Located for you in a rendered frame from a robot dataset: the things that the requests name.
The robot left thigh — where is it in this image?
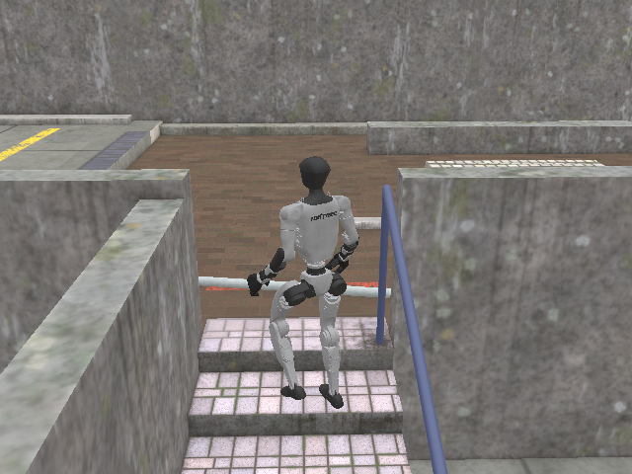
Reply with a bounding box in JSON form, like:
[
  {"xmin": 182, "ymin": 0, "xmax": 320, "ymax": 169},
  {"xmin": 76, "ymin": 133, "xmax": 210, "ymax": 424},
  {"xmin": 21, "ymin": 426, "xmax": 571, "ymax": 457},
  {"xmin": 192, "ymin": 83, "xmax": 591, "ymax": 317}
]
[{"xmin": 270, "ymin": 280, "xmax": 309, "ymax": 338}]

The robot right upper arm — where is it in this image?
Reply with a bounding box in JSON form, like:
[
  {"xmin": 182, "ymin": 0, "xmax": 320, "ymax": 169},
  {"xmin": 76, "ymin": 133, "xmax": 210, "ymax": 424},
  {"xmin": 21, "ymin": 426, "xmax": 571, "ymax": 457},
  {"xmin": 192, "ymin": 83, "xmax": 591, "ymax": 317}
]
[{"xmin": 331, "ymin": 196, "xmax": 358, "ymax": 245}]

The left robot forearm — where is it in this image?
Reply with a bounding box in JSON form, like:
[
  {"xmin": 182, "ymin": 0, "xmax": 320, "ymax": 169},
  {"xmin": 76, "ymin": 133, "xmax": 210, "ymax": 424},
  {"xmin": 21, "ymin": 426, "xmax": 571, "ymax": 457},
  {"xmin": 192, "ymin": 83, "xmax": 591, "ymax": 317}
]
[{"xmin": 257, "ymin": 248, "xmax": 286, "ymax": 284}]

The left robot hand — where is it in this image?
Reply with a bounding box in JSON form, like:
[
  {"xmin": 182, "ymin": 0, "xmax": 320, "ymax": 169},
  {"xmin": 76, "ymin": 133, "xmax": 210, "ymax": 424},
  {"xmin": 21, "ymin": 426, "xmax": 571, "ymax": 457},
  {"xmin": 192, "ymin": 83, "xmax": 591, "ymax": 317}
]
[{"xmin": 247, "ymin": 274, "xmax": 270, "ymax": 296}]

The right robot forearm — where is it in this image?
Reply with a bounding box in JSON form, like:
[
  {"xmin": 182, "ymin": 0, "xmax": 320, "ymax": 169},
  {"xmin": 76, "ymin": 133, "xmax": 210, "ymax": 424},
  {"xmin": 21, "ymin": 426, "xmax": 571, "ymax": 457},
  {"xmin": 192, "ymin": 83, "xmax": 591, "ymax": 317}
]
[{"xmin": 339, "ymin": 237, "xmax": 359, "ymax": 262}]

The right robot hand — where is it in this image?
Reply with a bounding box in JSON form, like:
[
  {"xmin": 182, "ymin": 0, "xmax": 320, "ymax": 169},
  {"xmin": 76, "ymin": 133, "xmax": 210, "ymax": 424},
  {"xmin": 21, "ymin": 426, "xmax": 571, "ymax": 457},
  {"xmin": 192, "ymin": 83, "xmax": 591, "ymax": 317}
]
[{"xmin": 325, "ymin": 252, "xmax": 349, "ymax": 274}]

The robot left upper arm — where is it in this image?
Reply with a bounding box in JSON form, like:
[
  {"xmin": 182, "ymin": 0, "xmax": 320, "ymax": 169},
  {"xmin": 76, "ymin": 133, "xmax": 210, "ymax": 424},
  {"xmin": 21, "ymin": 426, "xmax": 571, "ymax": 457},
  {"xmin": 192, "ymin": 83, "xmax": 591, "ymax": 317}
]
[{"xmin": 279, "ymin": 203, "xmax": 301, "ymax": 262}]

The robot left shin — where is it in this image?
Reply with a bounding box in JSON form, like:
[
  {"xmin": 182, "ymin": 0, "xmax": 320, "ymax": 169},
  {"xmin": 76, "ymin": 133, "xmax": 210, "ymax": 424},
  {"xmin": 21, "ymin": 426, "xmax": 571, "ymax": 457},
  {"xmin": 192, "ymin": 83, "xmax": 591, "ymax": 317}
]
[{"xmin": 269, "ymin": 322, "xmax": 299, "ymax": 390}]

